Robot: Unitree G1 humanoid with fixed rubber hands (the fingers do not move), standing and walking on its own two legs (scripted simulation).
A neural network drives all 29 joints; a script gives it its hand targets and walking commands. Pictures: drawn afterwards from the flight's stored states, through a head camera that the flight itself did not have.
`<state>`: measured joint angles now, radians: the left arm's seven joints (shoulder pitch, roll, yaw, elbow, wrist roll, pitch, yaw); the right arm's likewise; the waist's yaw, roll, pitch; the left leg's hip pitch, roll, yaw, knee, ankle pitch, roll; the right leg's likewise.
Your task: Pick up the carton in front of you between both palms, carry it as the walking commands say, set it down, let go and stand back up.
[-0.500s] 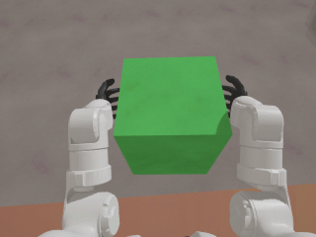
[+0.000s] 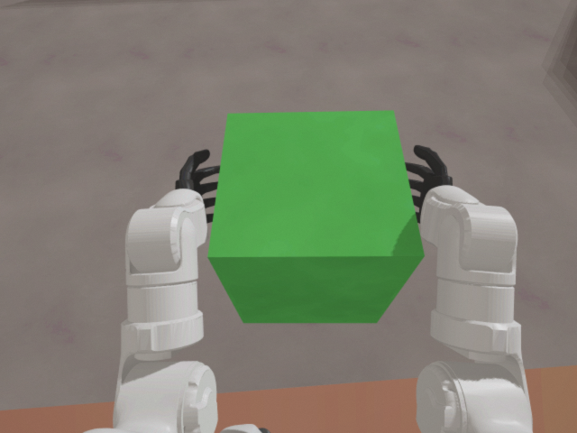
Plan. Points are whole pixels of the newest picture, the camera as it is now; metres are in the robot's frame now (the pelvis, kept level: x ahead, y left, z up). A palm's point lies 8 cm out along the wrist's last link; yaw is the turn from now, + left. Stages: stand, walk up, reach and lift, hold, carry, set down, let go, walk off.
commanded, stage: carry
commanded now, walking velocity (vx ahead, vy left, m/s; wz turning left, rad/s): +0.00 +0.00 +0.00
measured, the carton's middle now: (309, 229) +0.37 +0.00 +0.04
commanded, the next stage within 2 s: none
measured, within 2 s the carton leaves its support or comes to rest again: neither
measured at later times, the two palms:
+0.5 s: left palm (185, 205) +0.35 +0.15 +0.12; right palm (441, 213) +0.34 -0.15 +0.12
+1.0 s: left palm (179, 220) +0.32 +0.15 +0.13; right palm (445, 228) +0.32 -0.14 +0.13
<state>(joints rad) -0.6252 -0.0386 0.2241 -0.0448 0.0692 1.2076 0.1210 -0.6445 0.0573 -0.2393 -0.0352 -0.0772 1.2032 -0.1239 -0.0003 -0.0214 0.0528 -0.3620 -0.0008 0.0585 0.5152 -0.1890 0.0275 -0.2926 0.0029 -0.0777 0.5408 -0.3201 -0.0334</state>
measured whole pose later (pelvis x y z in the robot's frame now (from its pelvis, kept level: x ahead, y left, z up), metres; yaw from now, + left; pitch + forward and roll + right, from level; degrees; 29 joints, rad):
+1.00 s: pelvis -0.02 +0.01 +0.00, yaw -1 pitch +2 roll +0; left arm -0.66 0.00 0.19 0.21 0.06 1.24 0.12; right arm -0.66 0.00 -0.20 0.21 -0.06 1.23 -0.12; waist -0.01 0.00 -0.08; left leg -0.35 -0.01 0.08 0.52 -0.21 0.05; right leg -0.29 -0.01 -0.06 0.55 -0.29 -0.02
